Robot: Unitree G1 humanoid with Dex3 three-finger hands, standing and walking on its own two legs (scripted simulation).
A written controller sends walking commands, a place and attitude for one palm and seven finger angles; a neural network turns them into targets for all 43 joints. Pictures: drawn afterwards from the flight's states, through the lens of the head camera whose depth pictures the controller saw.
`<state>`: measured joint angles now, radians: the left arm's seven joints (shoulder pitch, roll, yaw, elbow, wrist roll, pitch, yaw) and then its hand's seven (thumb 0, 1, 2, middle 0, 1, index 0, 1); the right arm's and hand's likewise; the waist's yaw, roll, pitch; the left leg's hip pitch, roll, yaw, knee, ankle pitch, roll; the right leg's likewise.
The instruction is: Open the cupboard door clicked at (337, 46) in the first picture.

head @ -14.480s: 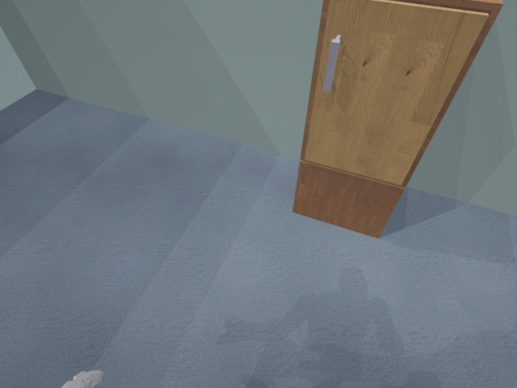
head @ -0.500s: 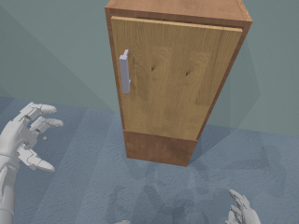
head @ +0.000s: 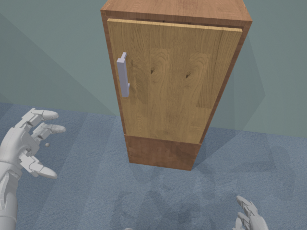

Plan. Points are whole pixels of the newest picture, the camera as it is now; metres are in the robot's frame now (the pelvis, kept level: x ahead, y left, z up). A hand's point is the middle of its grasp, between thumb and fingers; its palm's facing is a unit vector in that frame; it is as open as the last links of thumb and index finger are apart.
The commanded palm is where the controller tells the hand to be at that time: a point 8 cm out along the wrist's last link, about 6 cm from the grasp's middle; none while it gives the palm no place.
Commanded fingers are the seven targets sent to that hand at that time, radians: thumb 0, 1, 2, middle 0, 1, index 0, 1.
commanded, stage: move the hooked fingers beside the handle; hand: left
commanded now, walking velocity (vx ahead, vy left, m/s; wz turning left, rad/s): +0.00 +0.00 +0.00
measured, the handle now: (124, 75) +0.59 +0.13 +0.07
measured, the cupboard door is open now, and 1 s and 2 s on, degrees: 0 0 0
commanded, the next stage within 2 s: none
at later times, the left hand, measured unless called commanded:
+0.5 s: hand (65, 123) +0.35 +0.25 +0.09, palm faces -0.08 -1.00 -0.01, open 14.0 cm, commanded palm +0.33 +0.30 +0.09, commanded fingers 0.00 -0.50 0.30 -0.30 -1.20 -0.30 -1.20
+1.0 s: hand (83, 102) +0.43 +0.23 +0.09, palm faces -0.10 -1.00 +0.00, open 14.0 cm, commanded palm +0.42 +0.28 +0.08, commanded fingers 0.00 -0.50 0.30 -0.30 -1.20 -0.30 -1.20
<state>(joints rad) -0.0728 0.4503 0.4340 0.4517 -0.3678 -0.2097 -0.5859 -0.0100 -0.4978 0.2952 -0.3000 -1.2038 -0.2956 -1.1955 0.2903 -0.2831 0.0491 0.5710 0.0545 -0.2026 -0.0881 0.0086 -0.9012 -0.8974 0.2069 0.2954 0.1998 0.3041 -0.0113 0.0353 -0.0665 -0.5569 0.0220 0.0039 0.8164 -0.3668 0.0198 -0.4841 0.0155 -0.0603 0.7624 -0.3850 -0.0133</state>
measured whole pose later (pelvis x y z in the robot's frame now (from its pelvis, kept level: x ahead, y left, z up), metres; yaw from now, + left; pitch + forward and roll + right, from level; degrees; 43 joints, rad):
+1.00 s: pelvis +0.00 +0.00 -0.01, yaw -1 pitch +13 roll -2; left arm -0.66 0.53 0.40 1.01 -0.22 -0.30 -0.50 -0.01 -0.50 0.30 -0.30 -1.20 -0.29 -1.20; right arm 0.35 -0.29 0.04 0.61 0.04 -0.05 -0.06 0.00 -0.90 -0.90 0.21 0.30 0.20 0.30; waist -0.09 0.02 -0.08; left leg -0.73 0.03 0.02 0.89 -0.39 0.02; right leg -0.66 0.02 -0.04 0.84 -0.40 -0.01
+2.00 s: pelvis +0.02 +0.01 -0.03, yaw -4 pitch +22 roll -4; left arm -0.98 0.65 0.47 1.21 -0.08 -0.30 -0.38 -0.01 -0.50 0.30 -0.30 -1.20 -0.29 -1.20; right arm 0.46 -0.28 0.05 0.62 0.00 0.09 -0.02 0.00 -0.90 -0.90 0.21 0.30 0.20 0.30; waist -0.21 0.03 -0.09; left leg -0.92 0.06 0.02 0.97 -0.44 0.03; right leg -0.84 0.05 -0.04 0.88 -0.42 -0.01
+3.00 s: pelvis +0.01 +0.01 -0.03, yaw -3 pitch +20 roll -4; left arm -0.96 0.55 0.40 1.20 -0.09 -0.33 -0.30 -0.01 -0.50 0.30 -0.30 -1.20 -0.29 -1.20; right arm 0.46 -0.27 0.04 0.63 0.00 0.08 0.00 0.00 -0.90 -0.90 0.21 0.30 0.20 0.30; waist -0.20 0.04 -0.10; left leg -0.90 0.05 0.02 0.98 -0.43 0.03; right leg -0.82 0.05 -0.04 0.89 -0.42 0.00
